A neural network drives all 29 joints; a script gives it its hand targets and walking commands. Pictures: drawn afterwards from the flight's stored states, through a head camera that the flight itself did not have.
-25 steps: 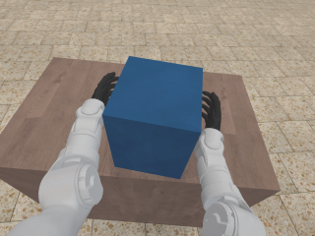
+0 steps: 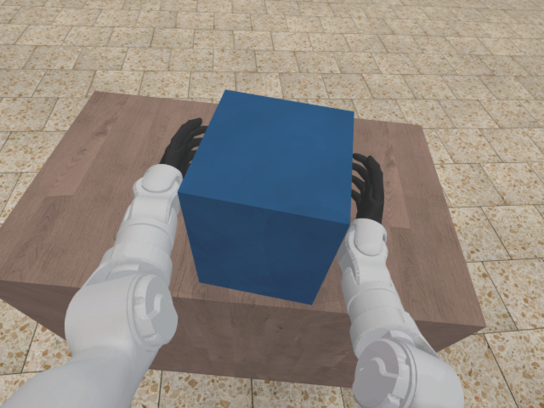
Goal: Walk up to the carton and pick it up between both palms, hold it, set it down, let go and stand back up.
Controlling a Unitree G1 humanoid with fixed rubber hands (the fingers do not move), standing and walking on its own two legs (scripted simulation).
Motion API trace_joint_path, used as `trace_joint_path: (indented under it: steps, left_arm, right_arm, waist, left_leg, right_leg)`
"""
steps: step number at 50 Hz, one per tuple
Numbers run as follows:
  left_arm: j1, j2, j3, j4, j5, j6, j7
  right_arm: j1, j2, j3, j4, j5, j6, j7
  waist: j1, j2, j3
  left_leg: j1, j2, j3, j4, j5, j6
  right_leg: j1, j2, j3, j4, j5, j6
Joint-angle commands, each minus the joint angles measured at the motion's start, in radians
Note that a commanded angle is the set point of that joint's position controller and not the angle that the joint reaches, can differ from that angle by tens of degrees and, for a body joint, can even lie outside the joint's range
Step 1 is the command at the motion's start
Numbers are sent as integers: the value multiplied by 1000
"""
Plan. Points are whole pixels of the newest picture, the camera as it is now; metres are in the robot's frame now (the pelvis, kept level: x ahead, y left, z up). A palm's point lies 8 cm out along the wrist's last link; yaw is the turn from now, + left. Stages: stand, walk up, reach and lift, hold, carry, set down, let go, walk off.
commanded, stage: set down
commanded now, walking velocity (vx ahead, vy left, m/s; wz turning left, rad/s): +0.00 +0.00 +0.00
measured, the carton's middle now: (270, 203) +0.43 -0.04 +0.04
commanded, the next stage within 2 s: none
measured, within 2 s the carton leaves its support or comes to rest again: neither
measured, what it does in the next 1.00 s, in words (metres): stands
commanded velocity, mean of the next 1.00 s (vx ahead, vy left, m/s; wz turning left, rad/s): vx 0.00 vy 0.00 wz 0.00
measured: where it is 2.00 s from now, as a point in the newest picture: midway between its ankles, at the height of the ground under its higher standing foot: outside the picture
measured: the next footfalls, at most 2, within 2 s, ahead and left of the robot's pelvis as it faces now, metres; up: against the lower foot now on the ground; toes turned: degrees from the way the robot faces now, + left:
none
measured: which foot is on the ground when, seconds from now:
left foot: down 0.00-1.00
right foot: down 0.00-1.00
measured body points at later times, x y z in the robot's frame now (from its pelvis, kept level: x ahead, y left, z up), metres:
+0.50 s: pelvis -0.01 +0.01 -0.02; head +0.07 +0.03 +0.43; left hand +0.49 +0.09 +0.06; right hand +0.38 -0.21 +0.04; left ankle -0.04 +0.09 -0.75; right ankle +0.00 -0.14 -0.75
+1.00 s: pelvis -0.05 +0.01 -0.02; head +0.00 +0.04 +0.42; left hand +0.47 +0.10 +0.13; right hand +0.36 -0.22 +0.10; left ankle -0.04 +0.09 -0.75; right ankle +0.00 -0.14 -0.75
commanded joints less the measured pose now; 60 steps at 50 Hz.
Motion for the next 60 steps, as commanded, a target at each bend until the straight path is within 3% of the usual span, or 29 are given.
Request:
trace_joint_path:
  steps: [1,4,6,7,10,15,17,22,25,29,30,31,33,35,37,38,39,40,41,42,44,45,49,50,52,54,56,59,60]
  left_arm:
    - [-349,-370,-146,3,12,-18,-57]
    - [-417,-329,-164,16,-18,-49,-42]
    - [-407,-272,-161,-3,-26,-59,-18]
    - [-409,-252,-184,-4,-42,-65,-7]
    - [-402,-30,-176,16,-87,-75,47]
    - [-531,152,-350,66,-336,-133,122]
    - [-581,200,-397,131,-418,-158,129]
    - [-578,270,-445,166,-513,-188,125]
    - [-582,278,-437,115,-514,-162,126]
    - [-609,294,-458,119,-502,-124,121]
    - [-634,298,-466,132,-516,-119,119]
    - [-676,323,-477,130,-518,-118,122]
    - [-721,330,-526,32,-558,-132,130]
    - [-740,351,-534,55,-593,-118,139]
    - [-736,330,-563,219,-610,-118,129]
    - [-754,350,-597,172,-638,-108,128]
    - [-753,323,-616,174,-657,-104,127]
    - [-751,323,-644,192,-671,-93,126]
    - [-726,298,-647,285,-668,-82,124]
    - [-723,281,-669,311,-682,-84,115]
    - [-770,336,-664,258,-726,-70,118]
    - [-812,315,-697,261,-737,-70,122]
    - [-826,393,-650,286,-753,-62,129]
    - [-852,428,-659,162,-762,-48,130]
    - [-830,442,-638,264,-772,-24,135]
    - [-895,486,-642,172,-783,-8,132]
    - [-917,500,-666,92,-790,-1,127]
    - [-835,479,-674,225,-804,18,115]
    - [-866,483,-682,199,-824,21,107]
  right_arm:
    - [-293,200,199,88,-47,41,66]
    - [-329,193,204,87,-40,18,60]
    - [-324,142,214,62,-24,2,48]
    - [-328,119,232,82,-3,-3,38]
    - [-335,-92,218,78,54,-15,-7]
    - [-464,-211,364,94,286,-21,-69]
    - [-484,-207,397,77,319,-13,-92]
    - [-505,-297,418,-7,393,6,-109]
    - [-495,-301,445,-42,436,33,-108]
    - [-470,-351,455,96,465,97,-96]
    - [-505,-339,454,63,470,114,-96]
    - [-507,-353,467,114,480,134,-93]
    - [-537,-360,467,28,515,147,-81]
    - [-567,-363,467,-2,542,177,-72]
    - [-604,-312,487,27,532,227,-64]
    - [-601,-376,489,-3,546,243,-65]
    - [-597,-380,468,9,543,255,-66]
    - [-613,-392,459,-10,540,270,-67]
    - [-639,-376,470,27,532,284,-69]
    - [-671,-365,464,8,519,294,-69]
    - [-697,-443,458,-67,533,312,-80]
    - [-707,-426,455,-31,520,326,-79]
    - [-731,-420,439,-85,503,354,-95]
    - [-712,-472,444,-133,522,363,-99]
    - [-719,-433,465,-69,538,383,-101]
    - [-756,-443,472,-132,569,414,-99]
    - [-716,-425,488,-113,571,443,-99]
    - [-715,-395,526,-116,600,474,-94]
    - [-789,-407,543,-163,614,489,-96]
  waist:
    - [-45,159,-363]
    - [-62,168,-414]
    - [-43,160,-480]
    - [-61,170,-505]
    - [-50,170,-526]
    - [-56,190,-733]
    - [-74,182,-805]
    - [-101,149,-999]
    - [-71,185,-1052]
    - [-61,299,-880]
    - [-70,262,-847]
    - [-64,304,-810]
    - [-72,302,-865]
    - [-63,309,-867]
    - [-46,254,-721]
    - [-91,259,-775]
    - [-90,283,-765]
    - [-112,266,-760]
    - [-91,262,-721]
    - [-107,231,-708]
    - [-115,214,-786]
    - [-126,265,-773]
    - [-105,158,-752]
    - [-124,199,-849]
    - [-90,187,-785]
    - [-82,197,-820]
    - [-117,218,-849]
    - [-80,179,-758]
    - [-88,188,-785]
  left_leg:
    - [177,15,35,-36,454,-113]
    - [179,3,46,-6,464,-122]
    - [189,11,42,14,486,-125]
    - [182,7,38,16,482,-130]
    - [135,11,42,15,444,-129]
    - [3,2,21,99,535,-141]
    - [-35,-9,22,132,504,-136]
    - [45,0,5,205,642,-143]
    - [68,2,2,227,735,-153]
    - [197,11,-7,222,767,-170]
    - [166,7,-4,225,712,-159]
    - [172,1,-7,220,663,-158]
    - [141,0,-18,220,649,-160]
    - [127,3,-15,213,565,-145]
    - [4,-12,-15,184,369,-112]
    - [34,-14,-16,160,330,-108]
    - [49,-4,-33,157,327,-107]
    - [62,6,-39,158,318,-110]
    - [45,8,-46,162,291,-104]
    - [23,0,-30,153,236,-89]
    - [54,1,-39,141,203,-94]
    - [63,5,-52,149,188,-97]
    - [27,19,-69,133,168,-78]
    - [75,14,-73,131,213,-87]
    - [59,7,-49,139,248,-85]
    - [69,0,-23,130,260,-86]
    - [76,-3,-37,127,231,-82]
    - [-8,0,-28,101,140,-57]
    - [-17,-7,-28,99,138,-47]
  right_leg:
    - [182,53,-42,59,283,3]
    - [133,53,-42,60,289,-6]
    - [111,60,-38,67,304,-11]
    - [118,56,-31,69,329,-10]
    - [126,55,-24,88,341,-10]
    - [129,60,8,161,474,-17]
    - [127,54,25,192,524,-22]
    - [57,60,3,253,635,-6]
    - [64,78,2,265,674,-13]
    - [-109,92,-22,202,460,-31]
    - [-128,93,-27,197,428,-25]
    - [-151,77,-16,199,387,-32]
    - [-130,88,-14,216,398,-30]
    - [-144,71,-6,211,347,-53]
    - [-174,53,12,209,215,-49]
    - [-147,52,-3,212,253,-49]
    - [-165,50,1,216,215,-54]
    - [-190,54,0,214,198,-54]
    - [-233,44,6,208,159,-57]
    - [-238,41,-1,206,117,-60]
    - [-204,47,-6,212,136,-58]
    - [-240,46,5,225,109,-70]
    - [-190,50,13,229,117,-52]
    - [-143,61,16,235,187,-59]
    - [-148,57,24,234,183,-63]
    - [-109,52,26,231,215,-61]
    - [-88,47,30,227,241,-63]
    - [-49,35,39,223,189,-63]
    - [-40,39,35,242,188,-58]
